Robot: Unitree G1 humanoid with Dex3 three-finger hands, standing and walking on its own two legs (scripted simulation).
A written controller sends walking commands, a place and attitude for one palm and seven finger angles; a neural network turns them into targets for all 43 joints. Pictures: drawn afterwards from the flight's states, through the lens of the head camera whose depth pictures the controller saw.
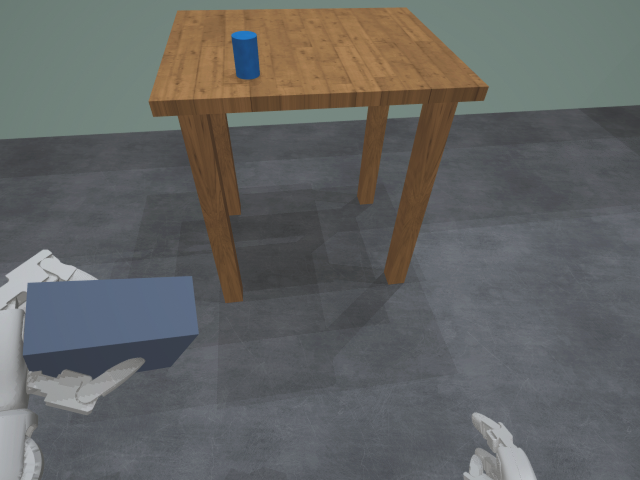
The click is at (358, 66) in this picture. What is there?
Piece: table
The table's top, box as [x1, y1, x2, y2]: [149, 7, 488, 116]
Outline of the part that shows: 488,86 405,7 177,10 149,98 149,104 153,116 468,101 483,100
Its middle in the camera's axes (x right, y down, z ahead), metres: -0.04 -0.56 +1.14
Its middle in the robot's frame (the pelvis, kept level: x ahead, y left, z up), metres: +1.23 +0.10 +0.05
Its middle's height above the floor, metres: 0.82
